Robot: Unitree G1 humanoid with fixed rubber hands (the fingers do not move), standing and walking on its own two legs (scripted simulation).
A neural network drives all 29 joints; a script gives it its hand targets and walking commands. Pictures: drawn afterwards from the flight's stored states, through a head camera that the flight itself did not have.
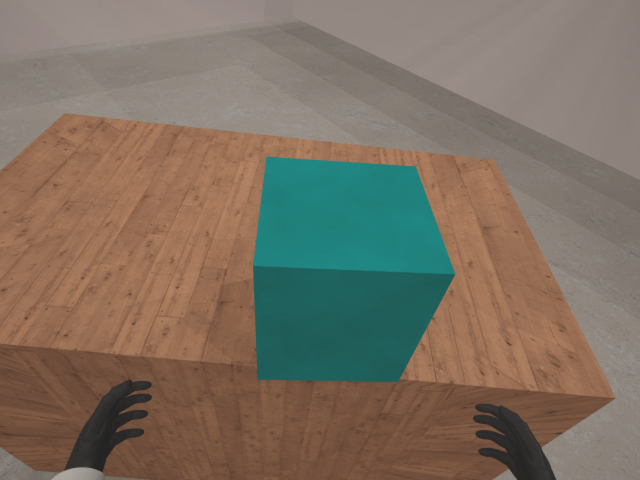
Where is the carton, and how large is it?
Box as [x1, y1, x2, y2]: [253, 157, 454, 381]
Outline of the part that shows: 266,157 253,262 257,378 397,381 454,275 453,269 415,166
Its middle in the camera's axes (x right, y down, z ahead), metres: +0.03 +0.04 +0.55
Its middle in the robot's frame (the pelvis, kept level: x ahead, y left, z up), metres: +0.40 +0.00 +0.05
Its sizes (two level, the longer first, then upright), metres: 0.210 0.200 0.250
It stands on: a pedestal, 0.71 m high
